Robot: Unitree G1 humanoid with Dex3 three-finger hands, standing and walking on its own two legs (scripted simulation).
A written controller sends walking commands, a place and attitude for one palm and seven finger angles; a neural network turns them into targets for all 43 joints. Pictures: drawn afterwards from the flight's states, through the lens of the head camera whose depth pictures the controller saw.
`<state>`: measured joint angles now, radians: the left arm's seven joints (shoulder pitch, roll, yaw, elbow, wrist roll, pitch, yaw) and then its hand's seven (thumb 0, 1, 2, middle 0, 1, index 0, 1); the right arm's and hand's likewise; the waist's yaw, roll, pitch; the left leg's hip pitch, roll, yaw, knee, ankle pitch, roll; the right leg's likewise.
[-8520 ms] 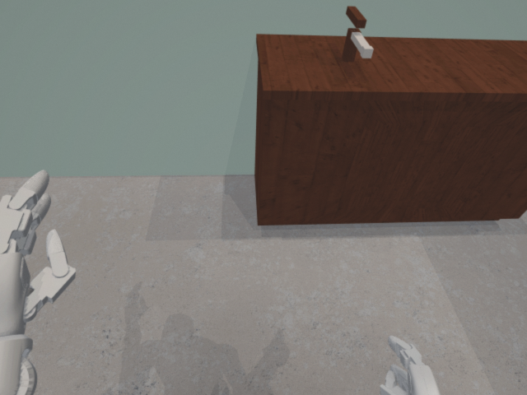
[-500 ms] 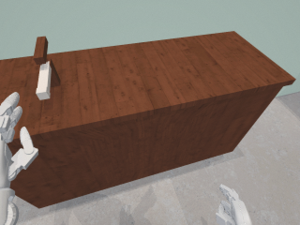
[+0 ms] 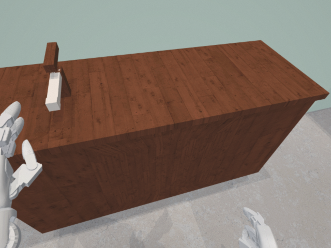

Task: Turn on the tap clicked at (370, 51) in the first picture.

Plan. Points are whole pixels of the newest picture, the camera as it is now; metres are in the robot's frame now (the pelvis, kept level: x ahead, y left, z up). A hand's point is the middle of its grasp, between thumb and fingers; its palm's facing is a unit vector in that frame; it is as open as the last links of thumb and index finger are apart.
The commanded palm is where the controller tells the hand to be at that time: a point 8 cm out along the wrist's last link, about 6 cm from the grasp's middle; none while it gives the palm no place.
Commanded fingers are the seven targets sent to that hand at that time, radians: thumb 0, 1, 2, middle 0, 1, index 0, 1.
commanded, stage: shuffle to correct the standing spot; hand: left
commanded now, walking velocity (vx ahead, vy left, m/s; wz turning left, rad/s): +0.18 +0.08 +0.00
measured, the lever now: (53, 104) +0.44 +0.35 +0.09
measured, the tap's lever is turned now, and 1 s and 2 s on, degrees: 0 0 0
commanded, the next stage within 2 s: come to a stop and stand still in 0.38 s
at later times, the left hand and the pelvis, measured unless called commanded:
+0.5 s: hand (32, 136) +0.27 +0.28 +0.17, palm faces +0.44 -0.83 -0.34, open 7.4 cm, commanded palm +0.22 +0.32 +0.18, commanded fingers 0.00 0.90 0.90 -0.20 -0.30 -0.20 -0.30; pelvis +0.07 +0.04 -0.03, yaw +1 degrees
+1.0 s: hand (35, 117) +0.33 +0.31 +0.16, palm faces +0.43 -0.83 -0.35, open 7.4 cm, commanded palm +0.27 +0.34 +0.18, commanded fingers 0.00 0.90 0.90 -0.20 -0.30 -0.20 -0.30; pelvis +0.11 +0.06 +0.00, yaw +0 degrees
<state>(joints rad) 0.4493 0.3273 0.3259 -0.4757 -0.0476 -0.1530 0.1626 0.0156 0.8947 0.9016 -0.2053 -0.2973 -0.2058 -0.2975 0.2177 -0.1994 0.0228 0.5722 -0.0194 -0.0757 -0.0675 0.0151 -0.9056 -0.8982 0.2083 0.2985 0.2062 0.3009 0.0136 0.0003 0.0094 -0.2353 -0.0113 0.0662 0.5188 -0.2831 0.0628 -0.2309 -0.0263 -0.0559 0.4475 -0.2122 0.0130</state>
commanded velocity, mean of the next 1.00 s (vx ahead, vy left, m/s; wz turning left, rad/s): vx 0.03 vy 0.01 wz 0.00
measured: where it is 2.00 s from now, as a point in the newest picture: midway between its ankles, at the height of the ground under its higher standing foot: outside the picture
